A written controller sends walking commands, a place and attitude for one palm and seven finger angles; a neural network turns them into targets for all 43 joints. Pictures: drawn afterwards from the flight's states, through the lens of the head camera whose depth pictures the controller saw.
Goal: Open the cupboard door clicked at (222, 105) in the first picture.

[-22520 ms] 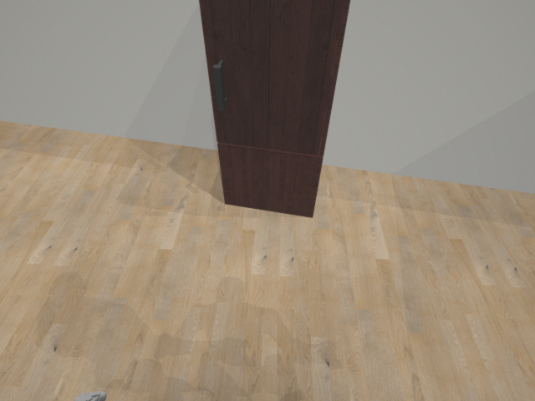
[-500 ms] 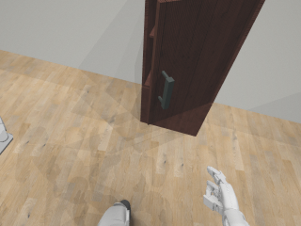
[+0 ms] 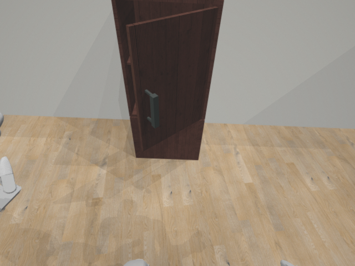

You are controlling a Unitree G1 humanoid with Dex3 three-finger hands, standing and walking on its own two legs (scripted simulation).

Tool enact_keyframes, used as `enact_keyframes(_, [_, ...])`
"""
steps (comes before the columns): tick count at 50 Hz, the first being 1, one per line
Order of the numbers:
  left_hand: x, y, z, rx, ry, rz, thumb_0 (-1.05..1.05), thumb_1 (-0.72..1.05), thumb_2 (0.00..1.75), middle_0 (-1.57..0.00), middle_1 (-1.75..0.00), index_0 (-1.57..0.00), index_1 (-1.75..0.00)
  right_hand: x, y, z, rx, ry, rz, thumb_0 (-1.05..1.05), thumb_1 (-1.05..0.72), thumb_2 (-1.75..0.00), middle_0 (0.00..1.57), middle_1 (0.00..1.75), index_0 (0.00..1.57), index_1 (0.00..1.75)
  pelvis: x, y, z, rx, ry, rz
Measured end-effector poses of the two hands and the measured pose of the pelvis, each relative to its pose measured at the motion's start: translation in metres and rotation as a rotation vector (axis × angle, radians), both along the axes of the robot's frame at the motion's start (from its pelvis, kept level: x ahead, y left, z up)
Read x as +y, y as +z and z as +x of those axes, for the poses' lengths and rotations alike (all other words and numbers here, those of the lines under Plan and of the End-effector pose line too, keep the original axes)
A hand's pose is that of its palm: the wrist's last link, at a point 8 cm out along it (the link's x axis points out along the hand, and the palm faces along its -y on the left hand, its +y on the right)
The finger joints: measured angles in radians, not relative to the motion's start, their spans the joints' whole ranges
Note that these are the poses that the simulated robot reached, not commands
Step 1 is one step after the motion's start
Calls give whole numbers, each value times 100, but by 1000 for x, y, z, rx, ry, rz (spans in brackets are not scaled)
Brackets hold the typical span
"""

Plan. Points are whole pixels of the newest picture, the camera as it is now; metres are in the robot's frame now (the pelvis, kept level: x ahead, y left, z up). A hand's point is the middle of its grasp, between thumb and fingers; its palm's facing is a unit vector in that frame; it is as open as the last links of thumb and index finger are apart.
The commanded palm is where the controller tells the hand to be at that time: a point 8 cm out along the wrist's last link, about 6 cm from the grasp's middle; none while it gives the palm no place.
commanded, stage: stop stepping back and stand still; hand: left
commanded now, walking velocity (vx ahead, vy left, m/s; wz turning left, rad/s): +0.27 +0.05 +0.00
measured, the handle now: (151, 108) +0.73 +0.14 -0.08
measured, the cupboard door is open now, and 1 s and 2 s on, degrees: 41 41 41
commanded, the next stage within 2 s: let the arm hang, fingers relaxed in 0.30 s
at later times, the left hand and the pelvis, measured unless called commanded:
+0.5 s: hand (43, 225) +0.19 +0.27 +0.05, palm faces +0.32 -0.82 -0.48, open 7.4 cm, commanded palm none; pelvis -0.01 +0.00 -0.01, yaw +5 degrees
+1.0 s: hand out of the picture -0.08 +0.20 -0.16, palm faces +0.10 -0.97 -0.21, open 7.3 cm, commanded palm none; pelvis -0.01 +0.03 +0.01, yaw +4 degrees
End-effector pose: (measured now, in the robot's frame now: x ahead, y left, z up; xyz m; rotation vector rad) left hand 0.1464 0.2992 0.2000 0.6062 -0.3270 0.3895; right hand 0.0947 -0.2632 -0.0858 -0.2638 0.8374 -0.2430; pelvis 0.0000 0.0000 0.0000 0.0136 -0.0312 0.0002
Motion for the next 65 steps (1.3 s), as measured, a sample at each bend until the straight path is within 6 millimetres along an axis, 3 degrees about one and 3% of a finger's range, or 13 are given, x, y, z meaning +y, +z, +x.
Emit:
enact_keyframes(7, [0, -6, -6, -21, 37, -82, 2, 88, 90, -21, -30, -21, -30, 12, 2, -6, -55, 2, 26, 2, -90, -90, 21, 30, 20, 30, 2, 5, -9, 12, 7, 31])
enact_keyframes(13, [5, -6, -5, -62, 1, -57, 2, 88, 90, -21, -30, -21, -30, 32, -1, 11, -140, 22, 29, 2, -90, -90, 21, 30, 20, 30, 12, -10, -15, -3, 9, 13])
enact_keyframes(21, [0, -15, -6, 34, 56, 3, 2, 88, 90, -21, -30, -21, -30, 48, -18, 31, -116, 109, 141, 2, -90, -90, 21, 30, 20, 30, -2, -15, -11, -4, 39, 4])
enact_keyframes(23, [5, -56, 3, 216, 77, -80, 1, 89, 90, -20, -30, -20, -30, 46, -30, 33, -27, 146, 161, 1, -90, -90, 21, 30, 20, 30, -1, -12, -12, 5, 64, 7])
enact_keyframes(25, [8, -118, 3, 459, 131, -229, 1, 89, 90, -20, -30, -20, -30, 44, -39, 33, 57, 161, 171, 1, -90, -90, 21, 30, 20, 30, 1, -9, -12, 2, 83, 15])
enact_keyframes(27, [-1, -184, -11, 713, 184, -378, 1, 90, 90, -20, -30, -20, -30, 43, -43, 28, 117, 159, 174, 1, -90, -90, 21, 30, 20, 30, 3, -7, -13, -8, 92, 22])
enact_keyframes(31, [-46, -293, -74, 1187, 198, -598, 1, 90, 90, -19, -30, -19, -30, 42, -42, 8, 197, 118, 159, 1, -90, -90, 21, 30, 20, 30, 5, -4, -15, -26, 80, 12])
enact_keyframes(33, [-67, -328, -110, 1349, 201, -694, 1, 92, 90, -20, -30, -20, -30, 41, -45, -8, 238, 96, 135, 1, -90, -90, 21, 30, 20, 30, 8, -8, -14, -25, 72, -21])
enact_keyframes(35, [-64, -343, -137, 1418, 273, -744, -1, 99, 90, -20, -30, -20, -30, 41, -46, -28, 322, 87, 108, 1, -90, -90, 20, 30, 20, 30, 7, -7, -15, -29, 77, -34])
enact_keyframes(41, [-60, -345, -201, 1611, 358, -788, -1, 98, 90, -20, -30, -20, -30, 46, -46, -82, 544, 56, 97, 1, -90, -90, 20, 30, 20, 30, 13, 4, -13, -8, 81, -31])
enact_keyframes(47, [-52, -335, -230, 1708, 413, -768, 0, 94, 90, -20, -30, -20, -30, 61, -51, -110, 615, 13, 139, 1, -90, -90, 20, 30, 20, 30, 22, 8, -10, -8, 71, -25])
enact_keyframes(52, [-44, -332, -221, 1705, 411, -740, 1, 92, 90, -20, -30, -20, -30, 77, -56, -119, 625, -4, 177, 1, -90, -90, 20, 30, 20, 30, 29, 9, -10, -12, 61, -20])
enact_keyframes(65, [-39, -334, -155, 1574, 296, -699, 1, 91, 90, -20, -30, -20, -30, 99, -60, -117, 589, -28, 220, 1, -90, -90, 20, 30, 20, 30, 39, 8, -8, -12, 44, -14])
